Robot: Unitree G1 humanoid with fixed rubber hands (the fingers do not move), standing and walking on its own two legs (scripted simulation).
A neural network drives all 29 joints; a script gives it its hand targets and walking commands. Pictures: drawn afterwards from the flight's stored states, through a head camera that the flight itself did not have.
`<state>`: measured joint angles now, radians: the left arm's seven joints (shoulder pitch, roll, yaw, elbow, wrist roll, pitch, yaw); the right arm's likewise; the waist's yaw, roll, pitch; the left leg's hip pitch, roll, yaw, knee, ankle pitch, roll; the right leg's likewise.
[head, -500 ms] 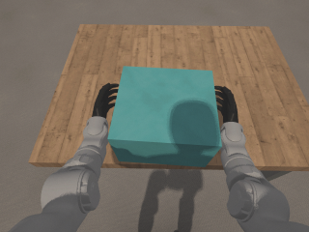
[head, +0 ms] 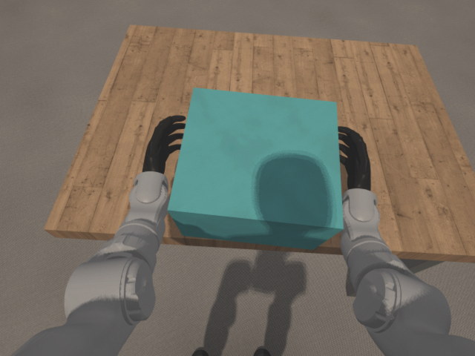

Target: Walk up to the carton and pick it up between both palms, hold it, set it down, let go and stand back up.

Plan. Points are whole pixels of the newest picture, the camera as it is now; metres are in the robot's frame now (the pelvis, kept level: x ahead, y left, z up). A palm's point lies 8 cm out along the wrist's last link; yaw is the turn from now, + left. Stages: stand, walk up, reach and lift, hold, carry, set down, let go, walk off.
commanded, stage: reach and lift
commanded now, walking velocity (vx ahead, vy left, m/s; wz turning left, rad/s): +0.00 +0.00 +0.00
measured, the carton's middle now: (255, 172) +0.43 -0.01 +0.01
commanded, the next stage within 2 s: none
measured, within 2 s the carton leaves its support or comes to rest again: leaves its support in 0.58 s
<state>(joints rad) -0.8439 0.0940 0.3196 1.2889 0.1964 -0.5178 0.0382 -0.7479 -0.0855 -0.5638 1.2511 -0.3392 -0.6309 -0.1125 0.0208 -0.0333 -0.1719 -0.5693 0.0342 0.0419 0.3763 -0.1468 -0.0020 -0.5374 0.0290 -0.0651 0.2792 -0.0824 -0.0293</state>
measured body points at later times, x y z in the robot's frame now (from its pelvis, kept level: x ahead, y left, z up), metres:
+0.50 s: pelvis +0.00 +0.00 +0.00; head +0.07 +0.00 +0.44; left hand +0.42 +0.17 +0.03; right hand +0.42 -0.18 +0.03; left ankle +0.00 +0.11 -0.74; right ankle +0.01 -0.10 -0.74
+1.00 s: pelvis -0.01 +0.00 +0.01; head -0.04 +0.01 +0.46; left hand +0.39 +0.18 +0.15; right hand +0.39 -0.17 +0.15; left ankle +0.00 +0.11 -0.74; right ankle +0.01 -0.10 -0.74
